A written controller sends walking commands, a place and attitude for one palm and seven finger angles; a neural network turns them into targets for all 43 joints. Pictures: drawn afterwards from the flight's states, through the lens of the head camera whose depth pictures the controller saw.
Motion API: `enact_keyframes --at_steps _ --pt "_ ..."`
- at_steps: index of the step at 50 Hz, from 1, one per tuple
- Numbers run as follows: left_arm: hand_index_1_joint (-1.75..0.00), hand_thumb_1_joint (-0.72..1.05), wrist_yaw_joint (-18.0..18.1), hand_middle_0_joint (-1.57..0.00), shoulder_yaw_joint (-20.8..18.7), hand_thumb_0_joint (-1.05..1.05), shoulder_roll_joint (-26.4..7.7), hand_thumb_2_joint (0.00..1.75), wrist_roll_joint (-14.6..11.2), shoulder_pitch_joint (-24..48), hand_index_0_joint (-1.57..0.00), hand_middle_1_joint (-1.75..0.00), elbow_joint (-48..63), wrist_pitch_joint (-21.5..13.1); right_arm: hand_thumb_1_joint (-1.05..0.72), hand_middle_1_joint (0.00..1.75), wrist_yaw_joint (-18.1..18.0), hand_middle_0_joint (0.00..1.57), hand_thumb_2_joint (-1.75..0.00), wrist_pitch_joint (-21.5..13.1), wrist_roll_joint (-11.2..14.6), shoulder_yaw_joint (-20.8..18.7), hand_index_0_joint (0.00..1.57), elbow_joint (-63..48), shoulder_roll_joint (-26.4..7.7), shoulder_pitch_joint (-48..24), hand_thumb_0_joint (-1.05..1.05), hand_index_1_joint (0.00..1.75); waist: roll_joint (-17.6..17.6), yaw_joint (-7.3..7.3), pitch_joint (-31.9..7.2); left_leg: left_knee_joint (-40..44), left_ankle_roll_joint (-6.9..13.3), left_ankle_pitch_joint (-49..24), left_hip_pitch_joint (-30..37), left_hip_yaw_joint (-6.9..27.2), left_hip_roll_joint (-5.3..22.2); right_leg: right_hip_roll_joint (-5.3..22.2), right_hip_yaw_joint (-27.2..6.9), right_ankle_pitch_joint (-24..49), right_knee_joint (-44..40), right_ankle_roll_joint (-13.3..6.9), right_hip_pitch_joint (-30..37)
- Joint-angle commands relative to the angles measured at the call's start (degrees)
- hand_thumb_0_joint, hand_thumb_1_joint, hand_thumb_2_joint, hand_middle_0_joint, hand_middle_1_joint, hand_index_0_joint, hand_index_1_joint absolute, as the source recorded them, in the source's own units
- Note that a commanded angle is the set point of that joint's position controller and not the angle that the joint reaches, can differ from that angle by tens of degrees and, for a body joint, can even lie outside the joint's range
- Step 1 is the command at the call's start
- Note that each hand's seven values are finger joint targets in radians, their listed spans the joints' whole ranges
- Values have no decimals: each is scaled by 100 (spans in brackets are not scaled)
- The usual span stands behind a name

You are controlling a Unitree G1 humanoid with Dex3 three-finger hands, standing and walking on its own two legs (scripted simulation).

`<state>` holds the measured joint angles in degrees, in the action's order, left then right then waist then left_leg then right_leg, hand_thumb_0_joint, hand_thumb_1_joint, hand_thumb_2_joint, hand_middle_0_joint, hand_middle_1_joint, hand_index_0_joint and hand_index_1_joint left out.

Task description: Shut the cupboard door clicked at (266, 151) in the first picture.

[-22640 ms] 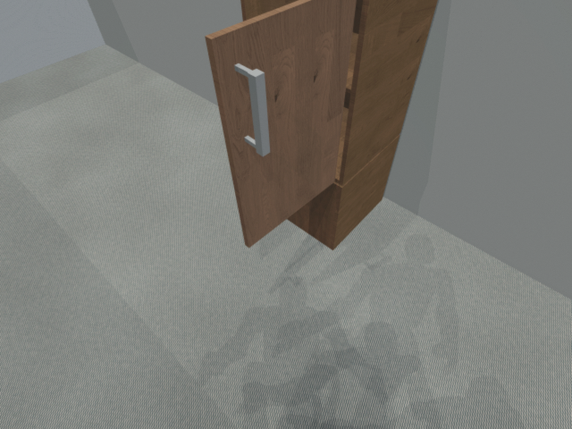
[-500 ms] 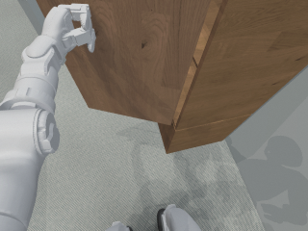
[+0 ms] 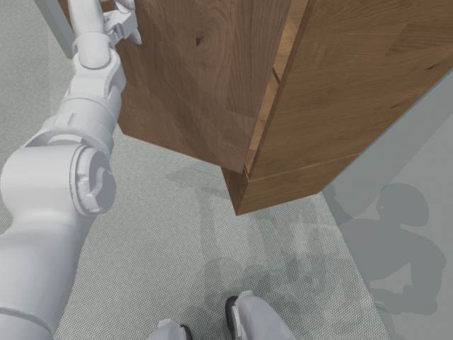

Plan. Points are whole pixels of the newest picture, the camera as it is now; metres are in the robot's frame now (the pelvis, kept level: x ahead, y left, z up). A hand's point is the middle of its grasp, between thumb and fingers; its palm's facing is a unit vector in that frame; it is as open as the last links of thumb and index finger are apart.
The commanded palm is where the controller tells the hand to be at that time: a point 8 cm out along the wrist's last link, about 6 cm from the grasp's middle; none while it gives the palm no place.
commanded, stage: pull the fist back off the door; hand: left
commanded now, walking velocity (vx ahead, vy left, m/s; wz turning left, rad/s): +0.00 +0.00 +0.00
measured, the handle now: (59, 1) +0.66 +0.14 +0.15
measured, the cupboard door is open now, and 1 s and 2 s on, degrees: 55 55 55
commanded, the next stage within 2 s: draw the hand back to the body in 0.58 s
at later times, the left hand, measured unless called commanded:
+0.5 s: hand (123, 58) +0.52 +0.05 +0.15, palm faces +0.03 -1.00 +0.00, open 3.1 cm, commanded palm +0.48 +0.09 +0.15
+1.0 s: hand (93, 98) +0.44 +0.09 +0.17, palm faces +0.06 -1.00 -0.01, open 3.1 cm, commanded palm +0.39 +0.14 +0.17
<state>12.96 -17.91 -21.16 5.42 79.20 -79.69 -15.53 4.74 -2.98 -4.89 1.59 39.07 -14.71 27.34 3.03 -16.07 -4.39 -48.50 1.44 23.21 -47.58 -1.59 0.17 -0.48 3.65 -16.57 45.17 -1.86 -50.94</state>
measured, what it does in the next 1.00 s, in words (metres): stands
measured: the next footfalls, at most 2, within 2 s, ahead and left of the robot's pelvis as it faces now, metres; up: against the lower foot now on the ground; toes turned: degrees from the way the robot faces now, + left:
none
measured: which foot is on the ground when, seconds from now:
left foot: down 0.00-1.00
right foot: down 0.00-1.00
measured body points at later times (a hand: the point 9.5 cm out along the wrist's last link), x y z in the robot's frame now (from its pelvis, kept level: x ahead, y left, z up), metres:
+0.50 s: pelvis +0.02 +0.00 +0.02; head +0.09 -0.01 +0.47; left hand +0.51 +0.11 +0.15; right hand +0.03 -0.27 -0.10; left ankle -0.01 +0.10 -0.69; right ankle +0.04 -0.10 -0.69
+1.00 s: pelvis +0.01 +0.00 +0.03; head +0.03 -0.03 +0.48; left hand +0.43 +0.14 +0.17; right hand +0.07 -0.25 -0.10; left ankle -0.01 +0.10 -0.69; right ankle +0.04 -0.10 -0.69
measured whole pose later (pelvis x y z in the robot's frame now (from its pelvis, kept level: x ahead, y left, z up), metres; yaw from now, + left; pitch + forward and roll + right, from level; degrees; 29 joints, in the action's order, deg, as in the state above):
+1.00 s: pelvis +0.01 +0.00 +0.03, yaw -2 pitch +6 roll +1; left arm 4.9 -10.0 -7.2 -6.0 32.8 -38.4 -11.6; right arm 0.2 0.5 1.9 0.2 36.9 -13.5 21.2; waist 3.0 -3.4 -3.5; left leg -33.4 1.1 19.5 -19.5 -4.2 0.1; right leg -1.3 0.7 -14.2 34.1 -2.0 -25.5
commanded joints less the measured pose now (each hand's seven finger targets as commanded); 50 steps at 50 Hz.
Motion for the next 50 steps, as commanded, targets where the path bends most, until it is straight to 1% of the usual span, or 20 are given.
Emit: enact_keyframes --at_steps 1,3,6,8,9,11,14,15,17,19,22,24,26,29,33,35,37,41,43,50 --pt "-150 90 -369 -130 -73 0 -925 90 -335 2815 -130 -150 1257 -183 -90 30 -132 20 -90 67 109 -436 20 -188 -1153 1376 0 30 47 57 -3300 667 -3 -1800 1927 316 -83 -124 -295 1793 -687 121 2409" --pt "-150 90 -412 -130 -330 0 -1033 90 -555 2444 -130 -150 1385 -296 -90 30 -171 20 -90 49 139 -417 20 -256 -1123 1337 0 30 -202 188 -3131 769 22 -1699 1773 239 -90 -143 -317 1860 -768 127 2721" --pt "-150 90 -375 -130 -270 0 -918 90 -501 1968 -130 -150 1832 -651 -90 30 -138 20 -90 27 130 -450 20 -282 -1046 1241 0 30 -217 366 -2965 825 24 -1812 1800 142 -98 -155 -334 2060 -775 116 2875" --pt "-150 90 -366 -130 6 0 -530 90 -477 1580 -130 -150 1979 -776 -90 30 -118 20 -90 26 153 -495 20 -319 -998 1201 0 30 -228 404 -2850 866 17 -1907 1961 103 -95 -159 -288 2128 -784 109 2907" --pt "-150 90 -359 -130 -54 0 -554 90 -474 1452 -130 -150 2072 -802 -90 30 -114 20 -90 30 160 -511 20 -288 -1003 1159 0 30 -149 468 -2874 885 5 -1972 2062 75 -90 -154 -290 2197 -787 104 2897" --pt "-150 90 -391 -130 79 0 -315 90 -543 1133 -130 -150 2008 -700 -90 30 -121 20 -90 75 195 -542 20 -299 -990 1082 0 30 -356 487 -2647 964 4 -1958 2050 28 -91 -158 -271 2234 -857 106 2966" --pt "-150 90 -441 -130 202 0 -132 90 -656 987 -130 -150 2300 -623 -90 30 -171 20 -90 123 279 -550 20 -341 -949 901 0 30 -321 547 -2489 1048 4 -1949 2211 -10 -96 -149 -265 2260 -923 99 3034" --pt "-150 90 -449 -130 353 0 67 90 -711 1065 -130 -150 2540 -650 -90 30 -176 20 -90 118 277 -558 20 -352 -918 831 0 30 -227 539 -2526 1059 7 -1990 2328 -12 -106 -143 -274 2285 -943 102 3037" --pt "-150 90 -418 -130 267 0 -19 90 -767 937 -130 -150 2880 -728 -90 30 -216 20 -90 116 288 -565 20 -376 -897 709 0 30 -219 641 -2670 1074 -1 -2175 2487 -8 -98 -140 -278 2464 -898 87 3211" --pt "-150 90 -429 -130 486 0 245 90 -781 820 -130 -150 3159 -796 -90 30 -248 20 -90 79 324 -565 20 -373 -841 572 0 30 -62 683 -2690 1055 -25 -2375 2778 33 -81 -136 -241 2531 -864 80 3101" --pt "-150 90 -433 -130 682 0 459 90 -784 510 -130 -150 3166 -730 -90 30 -269 20 -90 78 360 -567 20 -368 -813 396 0 30 -323 724 -2480 1128 -22 -2303 2706 18 -87 -120 -231 2499 -891 84 3181" --pt "-150 90 -453 -130 955 0 811 90 -827 249 -130 -150 3486 -678 -90 30 -284 20 -90 61 416 -563 20 -434 -773 232 0 30 -65 794 -2596 1139 -57 -2583 3047 61 -66 -106 -205 2559 -874 61 3126" --pt "-150 90 -432 -130 1110 0 1077 90 -919 25 -130 -150 3572 -547 -90 30 -294 20 -90 45 441 -561 20 -446 -752 103 0 30 -333 800 -2413 1168 -63 -2642 3079 78 -36 -117 -168 2560 -920 68 3102" --pt "-150 90 -343 -130 1023 0 919 90 -917 334 -130 -150 3311 -368 -90 30 -369 20 -90 68 468 -506 20 -389 -745 -32 0 30 -695 718 -1939 1305 -30 -2098 2726 51 -79 -84 -203 2330 -1032 96 3155" --pt "-150 90 -180 -130 1054 0 947 90 -837 782 -130 -150 3290 -463 -90 30 -403 20 -90 28 434 -447 20 -366 -688 -158 0 30 -426 735 -2013 1321 -43 -1838 2783 92 -133 -37 -240 2048 -1013 67 3097" --pt "-150 90 -166 -130 1212 0 1161 90 -816 749 -130 -150 3092 -517 -90 30 -388 20 -90 -15 416 -415 20 -359 -653 -224 0 30 -405 719 -2054 1293 -71 -1872 2809 120 -126 -38 -220 2013 -955 64 2976" --pt "-150 90 -174 -130 564 0 522 90 -812 -33 -130 -150 2957 -547 -90 30 -389 20 -90 -9 409 -425 20 -451 -713 -236 0 30 -704 1046 -2358 1344 -61 -1961 2643 78 -146 -32 -244 2175 -905 35 3450" --pt "-150 90 -419 -130 540 0 462 90 -810 -1242 -130 -150 3644 -444 -90 30 -375 20 -90 63 497 -413 20 -777 -657 -455 0 30 -678 1348 -2404 1478 -30 -2199 2560 -76 -126 -12 -291 2580 -958 23 3991" --pt "-150 90 -542 -130 507 0 438 90 -921 -1728 -130 -150 4168 -305 -90 30 -393 20 -90 90 542 -436 20 -913 -660 -532 0 30 -1021 1423 -2332 1607 -1 -2189 2555 -94 -100 -12 -296 2633 -1081 42 4298" --pt "-150 90 -1040 -130 841 0 503 90 -1318 -2622 -130 -150 6484 214 -90 30 -609 20 -90 -54 756 -392 20 -1154 -567 -1259 0 30 -538 1519 -1758 2020 58 -1734 3183 -169 -57 2 -350 1982 -1640 73 4370"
